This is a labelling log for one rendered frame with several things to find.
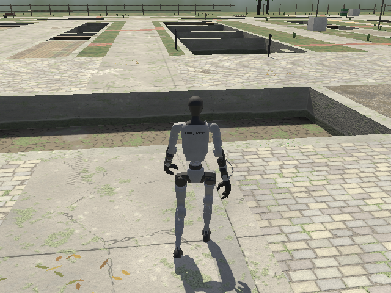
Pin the right robot upper arm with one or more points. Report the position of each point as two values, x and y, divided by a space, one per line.
214 128

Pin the robot right foot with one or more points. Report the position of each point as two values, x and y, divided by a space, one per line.
206 237

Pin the robot right hand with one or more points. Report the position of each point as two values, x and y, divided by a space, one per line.
227 188

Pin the right robot shin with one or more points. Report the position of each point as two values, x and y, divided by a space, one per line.
207 212

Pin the left robot upper arm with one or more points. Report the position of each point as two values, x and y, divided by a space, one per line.
176 128

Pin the robot left hand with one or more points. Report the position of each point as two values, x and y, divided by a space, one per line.
166 168

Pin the robot right forearm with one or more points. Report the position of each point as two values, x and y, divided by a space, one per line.
223 167

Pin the robot left forearm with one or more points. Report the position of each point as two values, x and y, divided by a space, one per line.
168 158

